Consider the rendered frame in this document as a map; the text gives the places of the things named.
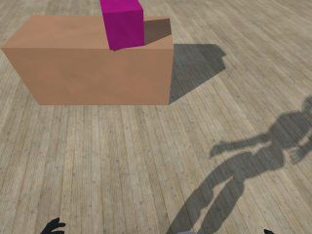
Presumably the carton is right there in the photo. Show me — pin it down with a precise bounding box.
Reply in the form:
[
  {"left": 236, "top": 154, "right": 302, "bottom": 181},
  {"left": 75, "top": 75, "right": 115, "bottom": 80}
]
[{"left": 99, "top": 0, "right": 145, "bottom": 51}]

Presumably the left robot hand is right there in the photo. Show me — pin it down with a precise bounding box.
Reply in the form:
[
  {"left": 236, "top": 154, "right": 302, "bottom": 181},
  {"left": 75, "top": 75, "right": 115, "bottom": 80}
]
[{"left": 40, "top": 217, "right": 66, "bottom": 234}]

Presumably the pedestal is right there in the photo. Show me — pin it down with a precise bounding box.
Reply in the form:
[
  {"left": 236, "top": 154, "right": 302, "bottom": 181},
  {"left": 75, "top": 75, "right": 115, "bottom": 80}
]
[{"left": 1, "top": 15, "right": 175, "bottom": 105}]

